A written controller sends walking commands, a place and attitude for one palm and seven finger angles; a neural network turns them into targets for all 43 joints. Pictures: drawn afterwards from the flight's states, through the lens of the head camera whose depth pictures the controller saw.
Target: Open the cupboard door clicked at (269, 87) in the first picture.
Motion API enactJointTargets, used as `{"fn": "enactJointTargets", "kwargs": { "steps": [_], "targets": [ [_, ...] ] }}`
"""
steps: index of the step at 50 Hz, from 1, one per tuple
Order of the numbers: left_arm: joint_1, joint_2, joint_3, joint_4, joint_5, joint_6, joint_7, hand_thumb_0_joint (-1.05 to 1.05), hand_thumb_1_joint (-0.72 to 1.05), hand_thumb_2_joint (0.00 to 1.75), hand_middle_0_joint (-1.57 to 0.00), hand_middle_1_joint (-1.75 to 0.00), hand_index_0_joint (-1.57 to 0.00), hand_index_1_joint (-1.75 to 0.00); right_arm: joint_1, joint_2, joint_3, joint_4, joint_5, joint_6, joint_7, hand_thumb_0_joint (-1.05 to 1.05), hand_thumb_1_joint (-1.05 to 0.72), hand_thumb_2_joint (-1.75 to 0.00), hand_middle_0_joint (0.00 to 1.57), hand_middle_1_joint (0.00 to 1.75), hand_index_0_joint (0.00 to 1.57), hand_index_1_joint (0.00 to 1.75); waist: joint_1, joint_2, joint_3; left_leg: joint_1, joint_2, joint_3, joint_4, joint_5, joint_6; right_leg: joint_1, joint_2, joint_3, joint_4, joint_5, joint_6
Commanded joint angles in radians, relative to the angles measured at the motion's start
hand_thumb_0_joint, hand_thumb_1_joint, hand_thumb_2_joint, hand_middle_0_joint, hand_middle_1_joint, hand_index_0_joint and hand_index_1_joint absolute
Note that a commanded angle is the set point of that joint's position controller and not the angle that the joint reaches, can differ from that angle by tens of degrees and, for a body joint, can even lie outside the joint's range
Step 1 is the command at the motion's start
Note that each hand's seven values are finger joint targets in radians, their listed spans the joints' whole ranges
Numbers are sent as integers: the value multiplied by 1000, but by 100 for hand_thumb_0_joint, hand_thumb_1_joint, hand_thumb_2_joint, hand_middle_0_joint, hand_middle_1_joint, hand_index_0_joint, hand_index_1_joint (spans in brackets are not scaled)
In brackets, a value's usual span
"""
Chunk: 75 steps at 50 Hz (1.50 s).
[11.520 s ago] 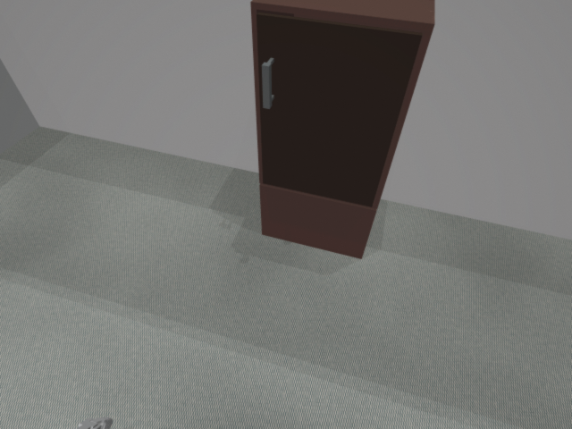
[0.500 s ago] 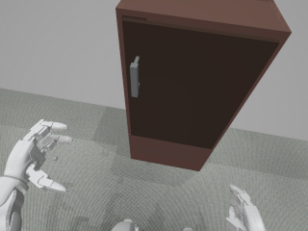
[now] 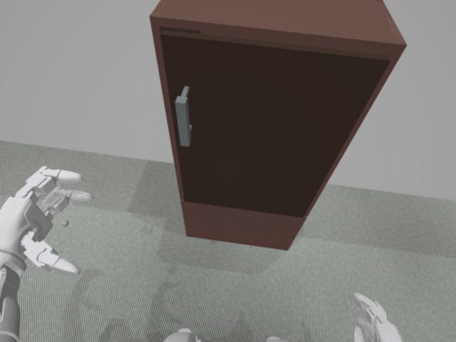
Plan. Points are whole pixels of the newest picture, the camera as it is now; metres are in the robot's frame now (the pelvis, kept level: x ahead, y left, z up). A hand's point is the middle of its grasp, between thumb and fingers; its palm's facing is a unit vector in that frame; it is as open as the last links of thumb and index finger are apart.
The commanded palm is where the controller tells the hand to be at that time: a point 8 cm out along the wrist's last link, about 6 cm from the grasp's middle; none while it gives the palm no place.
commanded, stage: raise the hand with hooked fingers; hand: left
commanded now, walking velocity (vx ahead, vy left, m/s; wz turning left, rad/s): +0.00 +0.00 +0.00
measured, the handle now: (185, 117) +0.57 +0.12 +0.05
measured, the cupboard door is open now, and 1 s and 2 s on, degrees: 0 0 0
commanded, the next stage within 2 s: move the hooked fingers beside the handle in 0.22 s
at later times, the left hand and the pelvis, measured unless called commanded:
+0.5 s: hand (72, 217) +0.30 +0.26 +0.07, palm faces -0.07 -1.00 -0.01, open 13.9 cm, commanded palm +0.29 +0.31 +0.07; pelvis -0.01 -0.01 +0.00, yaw +1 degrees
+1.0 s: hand (109, 176) +0.38 +0.23 +0.06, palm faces -0.11 -0.99 +0.00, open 13.9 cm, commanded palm +0.37 +0.28 +0.06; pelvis +0.00 +0.00 -0.01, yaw +0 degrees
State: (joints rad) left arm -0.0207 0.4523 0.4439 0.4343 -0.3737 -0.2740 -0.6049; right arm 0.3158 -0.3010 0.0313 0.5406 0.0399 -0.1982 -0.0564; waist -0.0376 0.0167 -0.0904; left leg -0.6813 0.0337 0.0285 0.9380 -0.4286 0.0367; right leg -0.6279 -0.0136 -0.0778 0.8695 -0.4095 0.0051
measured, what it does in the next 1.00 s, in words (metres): stands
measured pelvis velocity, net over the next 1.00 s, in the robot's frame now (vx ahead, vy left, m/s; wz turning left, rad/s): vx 0.00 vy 0.00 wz -0.01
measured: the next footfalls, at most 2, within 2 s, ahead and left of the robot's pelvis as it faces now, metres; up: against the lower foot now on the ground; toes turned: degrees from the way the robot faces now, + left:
none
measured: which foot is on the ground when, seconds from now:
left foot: down 0.00-1.00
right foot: down 0.00-1.00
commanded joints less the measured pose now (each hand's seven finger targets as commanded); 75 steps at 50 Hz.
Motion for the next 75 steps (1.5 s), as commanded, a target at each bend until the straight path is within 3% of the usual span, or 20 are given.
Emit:
{"fn": "enactJointTargets", "kwargs": {
  "steps": [1,16,19,21,23,25,28,30,31,34,38,39,40,44,49,52,59,61,64,75],
  "targets": [
    [-197,278,102,-192,-31,-79,6,0,-50,30,-30,-120,-30,-120,-40,-143,-58,-137,5,-55,-13,0,-90,-90,20,30,20,30,18,99,-220,181,-27,-67,-165,217,-14,55,50,26,-109,140,-38],
    [-226,271,88,-152,-36,-74,-22,0,-50,30,-30,-120,-30,-120,-52,-140,-51,-132,8,-60,-25,0,-90,-90,20,30,20,30,14,60,-217,156,-31,-62,-154,177,-9,64,45,44,-122,113,-34],
    [-369,260,46,-132,-21,-77,-17,0,-50,30,-30,-120,-30,-120,-46,-145,-46,-113,5,-57,-35,0,-90,-90,20,30,20,30,-15,69,-175,140,-28,-66,-145,143,-9,14,47,43,-115,78,-35],
    [-422,258,34,-98,-13,-82,-16,0,-50,30,-30,-120,-30,-120,-37,-146,-48,-100,8,-56,-42,0,-90,-90,20,30,20,30,-21,82,-193,158,-26,-71,-148,124,-10,-2,44,42,-115,63,-33],
    [-414,255,27,-92,-3,-84,-14,0,-50,30,-30,-120,-30,-120,-34,-145,-49,-102,8,-59,-42,0,-90,-90,20,30,20,30,-8,109,-240,179,-27,-70,-146,159,-11,13,40,42,-105,93,-37],
    [-456,286,41,-68,8,-81,-8,0,-50,30,-30,-120,-30,-120,-25,-149,-49,-91,6,-51,-41,0,-90,-90,20,30,20,30,-10,90,-248,176,-24,-77,-139,186,-12,15,43,37,-94,118,-38],
    [-475,256,13,-30,19,-68,6,0,-50,30,-30,-120,-30,-120,-24,-146,-50,-96,7,-39,-37,0,-90,-90,20,30,20,30,-10,82,-247,174,-23,-77,-147,181,-14,1,39,32,-93,115,-35],
    [-516,281,25,-12,28,-67,17,0,-50,30,-30,-120,-30,-120,-17,-149,-50,-94,7,-27,-35,0,-90,-90,20,30,20,30,-11,80,-256,168,-24,-76,-142,191,-15,4,41,34,-88,124,-37],
    [-522,272,20,-14,32,-69,24,0,-50,30,-30,-120,-30,-120,-17,-146,-50,-95,6,-24,-32,0,-90,-90,20,30,20,30,-3,109,-269,178,-24,-75,-143,205,-17,8,39,34,-84,135,-38],
    [-479,282,38,-19,35,-74,44,0,-50,30,-30,-120,-30,-120,-2,-148,-54,-107,1,-10,-20,0,-90,-90,20,30,20,30,13,90,-309,194,-22,-77,-138,283,-19,35,44,26,-67,195,-42],
    [-522,273,37,33,42,-67,61,0,-50,30,-30,-120,-30,-120,12,-147,-59,-101,5,17,-15,0,-90,-90,20,30,20,30,-8,44,-282,149,-21,-60,-134,260,-16,35,42,35,-77,206,-29],
    [-541,290,44,40,45,-72,62,0,-50,30,-30,-120,-30,-120,17,-150,-55,-100,2,22,-15,0,-90,-90,20,30,20,30,-1,52,-278,141,-22,-61,-132,266,-16,41,45,36,-70,209,-36],
    [-573,268,19,47,53,-74,63,0,-50,30,-30,-120,-30,-120,17,-144,-54,-98,4,27,-14,0,-90,-90,20,30,20,30,-14,79,-280,150,-22,-58,-133,258,-17,26,44,37,-71,205,-34],
    [-686,250,-14,62,65,-99,73,0,-50,30,-30,-120,-30,-120,43,-147,-60,-76,2,41,-17,0,-90,-90,20,30,20,30,-35,61,-315,186,-16,-70,-118,289,-14,-2,46,35,-62,221,-35],
    [-746,292,14,145,82,-110,81,0,-50,30,-30,-120,-30,-120,66,-152,-61,-53,-2,64,-16,0,-90,-90,20,30,20,30,-32,65,-335,178,-17,-70,-107,308,-15,0,44,39,-55,238,-36],
    [-788,265,-19,163,100,-114,88,0,-50,30,-30,-120,-30,-120,70,-146,-61,-51,-3,77,-8,0,-90,-90,20,30,20,30,-38,108,-355,196,-14,-71,-105,327,-19,-22,41,36,-49,243,-34],
    [-820,271,-8,225,112,-129,118,0,-50,30,-30,-120,-30,-120,95,-150,-68,-44,-6,111,4,0,-90,-90,20,30,20,30,-36,88,-377,208,-9,-75,-90,380,-19,-32,47,34,-40,270,-37],
    [-855,254,-28,250,122,-128,127,0,-50,30,-30,-120,-30,-120,98,-148,-66,-39,-5,124,6,0,-90,-90,20,30,20,30,-51,58,-368,185,-8,-70,-92,357,-17,-34,44,35,-40,269,-30],
    [-950,248,-48,281,138,-140,145,0,-50,30,-30,-120,-30,-120,105,-148,-65,-28,-6,136,4,0,-90,-90,20,30,20,30,-67,79,-340,174,-8,-72,-86,314,-15,-73,45,36,-38,232,-34],
    [-1123,335,-7,442,189,-182,175,0,-50,30,-30,-120,-30,-120,146,-155,-59,11,-17,173,5,0,-90,-90,20,30,20,30,-88,73,-421,122,-11,-71,-46,283,-9,-70,45,56,-15,232,-29]
  ]
}}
